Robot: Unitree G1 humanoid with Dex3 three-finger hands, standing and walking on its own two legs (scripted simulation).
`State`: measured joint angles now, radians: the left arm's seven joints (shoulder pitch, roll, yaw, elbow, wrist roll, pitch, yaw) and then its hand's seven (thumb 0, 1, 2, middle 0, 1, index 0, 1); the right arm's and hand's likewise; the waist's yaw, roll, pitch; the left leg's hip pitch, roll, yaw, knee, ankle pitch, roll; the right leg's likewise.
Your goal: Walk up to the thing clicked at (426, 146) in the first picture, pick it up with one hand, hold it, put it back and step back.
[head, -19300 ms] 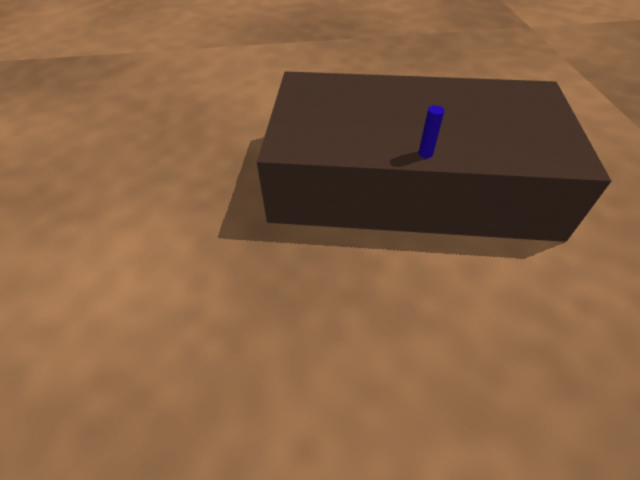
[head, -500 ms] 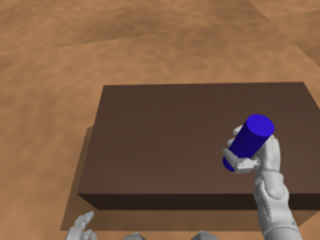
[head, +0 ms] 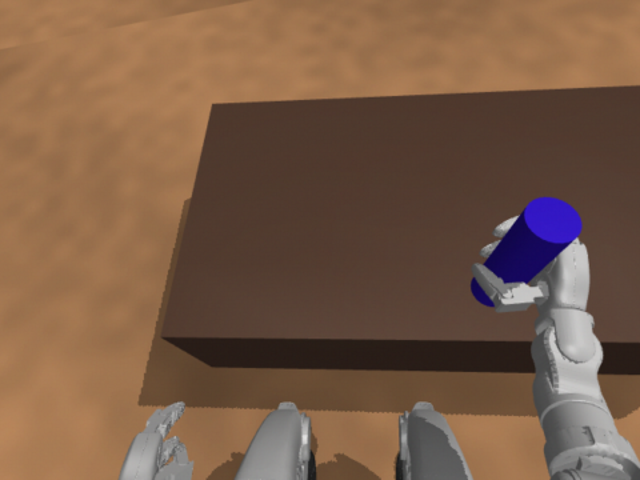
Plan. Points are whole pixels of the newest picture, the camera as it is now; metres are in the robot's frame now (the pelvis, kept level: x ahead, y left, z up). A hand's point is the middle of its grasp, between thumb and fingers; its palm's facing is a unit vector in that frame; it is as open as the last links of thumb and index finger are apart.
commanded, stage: crouch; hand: right
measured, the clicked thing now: (516, 260) +0.37 -0.20 +0.01
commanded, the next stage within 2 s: lower in 0.76 s
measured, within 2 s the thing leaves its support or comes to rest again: rests again in 1.48 s
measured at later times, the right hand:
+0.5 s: hand (483, 262) +0.42 -0.21 -0.11, palm faces +0.15 +0.99 -0.01, open 8.0 cm
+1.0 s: hand (479, 268) +0.44 -0.22 -0.17, palm faces +0.15 +0.99 +0.01, open 8.0 cm
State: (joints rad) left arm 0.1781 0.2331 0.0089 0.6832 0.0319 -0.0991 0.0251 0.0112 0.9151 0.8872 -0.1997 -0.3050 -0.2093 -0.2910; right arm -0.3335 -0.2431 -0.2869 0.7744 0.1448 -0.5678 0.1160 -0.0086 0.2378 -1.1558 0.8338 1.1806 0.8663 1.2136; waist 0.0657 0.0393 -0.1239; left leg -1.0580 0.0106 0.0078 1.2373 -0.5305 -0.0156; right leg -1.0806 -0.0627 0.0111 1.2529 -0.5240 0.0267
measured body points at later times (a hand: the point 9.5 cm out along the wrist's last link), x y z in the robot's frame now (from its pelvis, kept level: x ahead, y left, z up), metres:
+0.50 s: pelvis -0.03 +0.00 -0.11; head +0.15 -0.03 +0.31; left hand +0.08 +0.26 -0.23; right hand +0.41 -0.26 -0.11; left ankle +0.03 +0.13 -0.63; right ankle +0.04 -0.13 -0.63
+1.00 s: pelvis -0.03 +0.00 -0.16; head +0.16 -0.03 +0.25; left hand +0.08 +0.28 -0.28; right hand +0.43 -0.27 -0.17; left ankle +0.03 +0.13 -0.63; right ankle +0.04 -0.13 -0.63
